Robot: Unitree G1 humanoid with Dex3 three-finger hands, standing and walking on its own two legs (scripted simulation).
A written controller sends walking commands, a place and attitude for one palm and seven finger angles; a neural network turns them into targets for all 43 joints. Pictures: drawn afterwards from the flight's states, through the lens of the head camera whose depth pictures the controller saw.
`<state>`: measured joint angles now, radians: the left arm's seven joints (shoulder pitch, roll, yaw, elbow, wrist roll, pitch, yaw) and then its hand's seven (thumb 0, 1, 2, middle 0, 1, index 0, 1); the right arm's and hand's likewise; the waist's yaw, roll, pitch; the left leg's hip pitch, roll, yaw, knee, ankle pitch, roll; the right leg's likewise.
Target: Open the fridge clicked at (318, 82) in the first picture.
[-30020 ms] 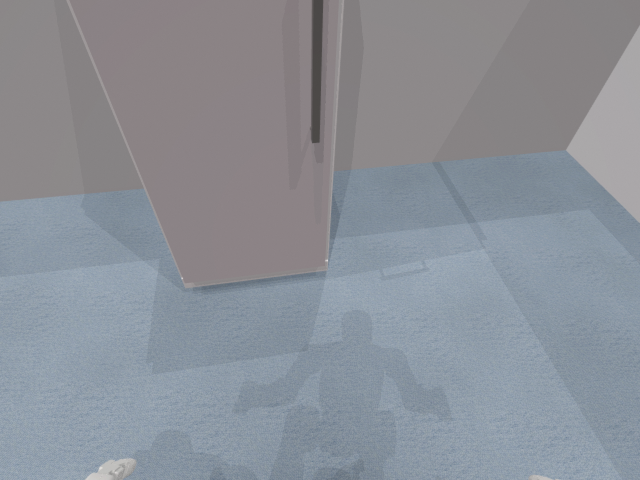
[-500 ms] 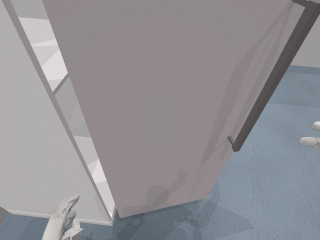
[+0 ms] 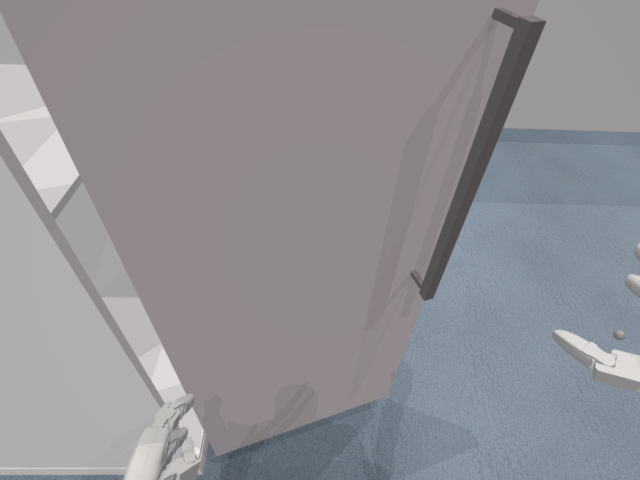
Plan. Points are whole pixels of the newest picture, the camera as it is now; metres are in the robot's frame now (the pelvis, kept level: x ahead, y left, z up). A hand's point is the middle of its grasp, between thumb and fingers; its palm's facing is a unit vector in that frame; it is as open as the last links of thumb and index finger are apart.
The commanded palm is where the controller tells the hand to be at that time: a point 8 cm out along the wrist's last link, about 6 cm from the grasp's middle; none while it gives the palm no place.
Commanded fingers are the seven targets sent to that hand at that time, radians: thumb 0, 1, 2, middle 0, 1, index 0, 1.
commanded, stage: draw the hand back to the body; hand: right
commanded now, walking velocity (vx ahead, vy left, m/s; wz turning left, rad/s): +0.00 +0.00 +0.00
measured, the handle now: (455, 189) +0.47 -0.20 +0.14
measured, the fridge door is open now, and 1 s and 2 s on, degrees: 71 71 71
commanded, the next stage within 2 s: step back with the hand held close in 0.70 s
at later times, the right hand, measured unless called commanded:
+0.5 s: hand (594, 354) +0.20 -0.25 +0.16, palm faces +0.48 +0.78 -0.40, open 7.7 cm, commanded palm +0.15 -0.28 +0.18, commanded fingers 0.00 -0.90 -0.90 0.20 0.30 0.20 0.30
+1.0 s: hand (579, 346) +0.21 -0.25 +0.15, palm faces +0.42 +0.81 -0.41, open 7.4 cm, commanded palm +0.14 -0.28 +0.18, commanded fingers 0.00 -0.90 -0.90 0.20 0.30 0.20 0.30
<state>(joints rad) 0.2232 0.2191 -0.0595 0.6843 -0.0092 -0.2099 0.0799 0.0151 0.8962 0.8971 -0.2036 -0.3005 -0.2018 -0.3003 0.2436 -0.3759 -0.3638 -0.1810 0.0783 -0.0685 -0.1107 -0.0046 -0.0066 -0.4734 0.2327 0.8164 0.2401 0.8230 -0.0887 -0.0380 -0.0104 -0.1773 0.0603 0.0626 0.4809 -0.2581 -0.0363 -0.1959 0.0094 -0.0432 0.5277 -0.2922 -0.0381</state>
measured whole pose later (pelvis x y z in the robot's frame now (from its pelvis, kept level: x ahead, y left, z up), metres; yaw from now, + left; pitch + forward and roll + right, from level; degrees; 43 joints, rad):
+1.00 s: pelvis +0.00 +0.02 +0.00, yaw +1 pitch -1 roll +1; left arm 0.17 0.24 -0.01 0.62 -0.01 -0.08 0.09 0.01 0.90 0.90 -0.20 -0.30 -0.20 -0.30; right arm 0.43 -0.36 -0.37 -0.39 0.05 -0.15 -0.12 0.02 -0.89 -0.90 0.21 0.30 0.21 0.30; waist -0.04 -0.03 0.04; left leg -0.20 0.02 0.06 0.46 -0.23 -0.02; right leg -0.22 -0.03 -0.04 0.53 -0.28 -0.01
